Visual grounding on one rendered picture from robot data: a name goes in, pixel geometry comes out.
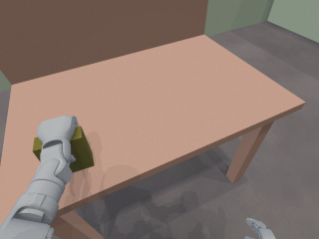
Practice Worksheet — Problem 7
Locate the robot left upper arm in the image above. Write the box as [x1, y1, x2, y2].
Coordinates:
[0, 218, 54, 239]

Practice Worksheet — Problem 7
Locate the sponge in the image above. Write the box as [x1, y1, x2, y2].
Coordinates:
[32, 126, 95, 172]

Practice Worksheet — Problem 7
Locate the right robot hand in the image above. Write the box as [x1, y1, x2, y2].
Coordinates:
[244, 217, 276, 239]

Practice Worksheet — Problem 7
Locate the table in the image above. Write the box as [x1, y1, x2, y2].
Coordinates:
[0, 0, 306, 239]

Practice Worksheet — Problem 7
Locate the left robot forearm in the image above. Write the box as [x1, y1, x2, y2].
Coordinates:
[0, 137, 73, 236]

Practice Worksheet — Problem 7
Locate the left robot hand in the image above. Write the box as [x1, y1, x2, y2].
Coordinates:
[37, 115, 79, 163]

